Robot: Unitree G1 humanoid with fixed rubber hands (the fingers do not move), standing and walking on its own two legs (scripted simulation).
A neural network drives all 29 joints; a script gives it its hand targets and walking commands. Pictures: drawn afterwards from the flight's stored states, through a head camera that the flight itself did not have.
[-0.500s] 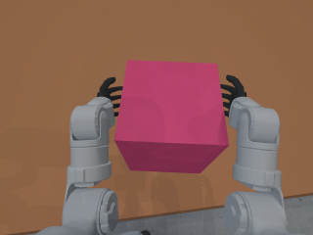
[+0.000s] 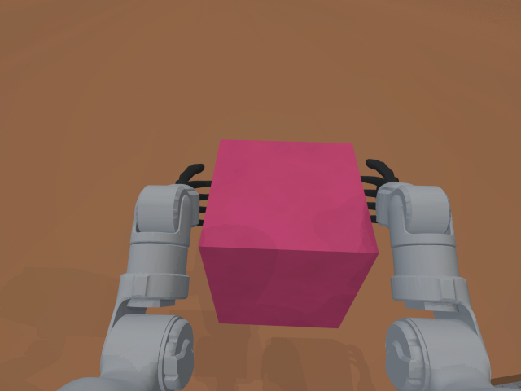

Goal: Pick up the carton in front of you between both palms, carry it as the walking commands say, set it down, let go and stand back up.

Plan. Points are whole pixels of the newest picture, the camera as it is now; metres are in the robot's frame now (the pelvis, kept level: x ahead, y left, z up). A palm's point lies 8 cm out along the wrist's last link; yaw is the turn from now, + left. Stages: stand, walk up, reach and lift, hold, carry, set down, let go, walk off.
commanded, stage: carry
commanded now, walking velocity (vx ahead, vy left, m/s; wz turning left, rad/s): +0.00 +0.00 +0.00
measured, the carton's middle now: (282, 238) +0.35 -0.01 +0.05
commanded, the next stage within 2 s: none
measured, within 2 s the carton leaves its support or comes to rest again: neither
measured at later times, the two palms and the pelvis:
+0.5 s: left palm (183, 217) +0.32 +0.14 +0.13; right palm (393, 214) +0.33 -0.16 +0.13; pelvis -0.03 -0.01 +0.00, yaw +0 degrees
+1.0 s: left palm (182, 226) +0.31 +0.14 +0.13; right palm (397, 223) +0.31 -0.16 +0.13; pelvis -0.04 -0.01 +0.00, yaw +0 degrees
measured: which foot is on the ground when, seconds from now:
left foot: down 0.00-1.00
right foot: down 0.00-1.00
